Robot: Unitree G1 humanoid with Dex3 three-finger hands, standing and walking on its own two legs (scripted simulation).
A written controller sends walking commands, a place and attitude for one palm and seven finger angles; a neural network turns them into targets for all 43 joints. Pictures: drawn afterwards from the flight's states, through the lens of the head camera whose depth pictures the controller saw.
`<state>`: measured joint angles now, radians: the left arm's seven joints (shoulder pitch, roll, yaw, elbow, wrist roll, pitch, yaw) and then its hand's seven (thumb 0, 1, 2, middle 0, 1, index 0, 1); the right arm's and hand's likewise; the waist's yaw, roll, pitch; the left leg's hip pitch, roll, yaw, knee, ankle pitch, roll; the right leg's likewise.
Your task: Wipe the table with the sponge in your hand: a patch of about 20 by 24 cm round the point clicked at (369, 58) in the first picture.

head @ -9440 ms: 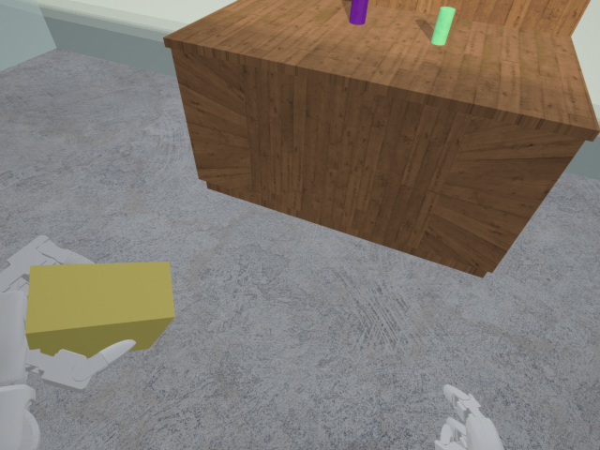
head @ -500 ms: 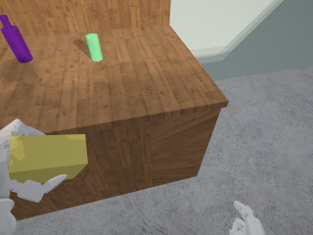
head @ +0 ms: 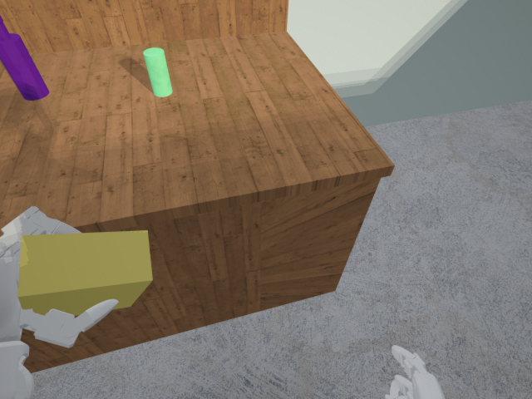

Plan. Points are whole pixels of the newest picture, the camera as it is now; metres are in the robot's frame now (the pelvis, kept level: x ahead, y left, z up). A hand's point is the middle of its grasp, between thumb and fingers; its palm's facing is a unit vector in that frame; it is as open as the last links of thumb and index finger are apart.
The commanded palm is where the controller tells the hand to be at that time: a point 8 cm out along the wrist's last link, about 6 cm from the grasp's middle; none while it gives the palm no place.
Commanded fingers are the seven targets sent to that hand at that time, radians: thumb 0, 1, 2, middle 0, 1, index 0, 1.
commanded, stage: look again from close up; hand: left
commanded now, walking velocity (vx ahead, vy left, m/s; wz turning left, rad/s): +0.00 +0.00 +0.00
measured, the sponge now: (103, 275) +0.22 +0.21 +0.13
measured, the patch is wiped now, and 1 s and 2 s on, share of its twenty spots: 0.00 0.00 0.00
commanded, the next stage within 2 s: shuffle to correct the standing spot in 0.36 s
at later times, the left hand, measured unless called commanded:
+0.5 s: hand (58, 250) +0.24 +0.27 +0.15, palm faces +0.38 -0.84 -0.38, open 10.1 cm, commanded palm +0.18 +0.29 +0.18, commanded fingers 0.00 0.10 1.30 -1.20 -1.60 -1.20 -1.60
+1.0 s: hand (59, 209) +0.29 +0.29 +0.16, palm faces +0.35 -0.87 -0.35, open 10.1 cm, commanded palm +0.24 +0.33 +0.18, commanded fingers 0.00 0.10 1.30 -1.20 -1.60 -1.20 -1.60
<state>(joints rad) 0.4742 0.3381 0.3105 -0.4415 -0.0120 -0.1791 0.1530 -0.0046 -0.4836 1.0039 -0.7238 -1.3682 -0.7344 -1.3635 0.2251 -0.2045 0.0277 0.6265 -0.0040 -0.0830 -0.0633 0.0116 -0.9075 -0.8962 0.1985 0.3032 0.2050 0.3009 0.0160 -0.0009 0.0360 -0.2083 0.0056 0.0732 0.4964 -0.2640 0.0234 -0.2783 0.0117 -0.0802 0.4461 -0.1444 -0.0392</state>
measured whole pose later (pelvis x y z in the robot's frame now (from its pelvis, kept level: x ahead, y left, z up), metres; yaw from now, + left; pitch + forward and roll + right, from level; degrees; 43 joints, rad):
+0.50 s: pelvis +0.02 +0.02 +0.00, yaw -2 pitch -2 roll +0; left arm 0.37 0.36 0.36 -0.39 -0.01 -0.18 0.09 -0.01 -0.48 1.01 -0.72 -1.37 -0.74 -1.36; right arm 0.25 -0.20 0.04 0.57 -0.01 -0.16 -0.03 0.01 -0.91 -0.90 0.20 0.30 0.20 0.30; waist 0.04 -0.04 0.06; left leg -0.17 -0.01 0.11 0.49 -0.29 0.05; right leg -0.26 0.00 -0.04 0.46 -0.17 -0.02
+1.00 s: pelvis +0.06 +0.06 -0.02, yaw -4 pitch -2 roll -1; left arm 0.39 0.37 0.37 -0.53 -0.03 -0.22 0.11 -0.01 -0.48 1.01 -0.72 -1.37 -0.74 -1.36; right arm 0.21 -0.22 0.02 0.57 0.00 -0.07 0.02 0.01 -0.91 -0.90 0.20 0.30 0.21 0.30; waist 0.03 -0.04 0.07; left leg -0.41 0.02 0.01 0.93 -0.47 0.02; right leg -0.30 -0.05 -0.03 0.68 -0.34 0.02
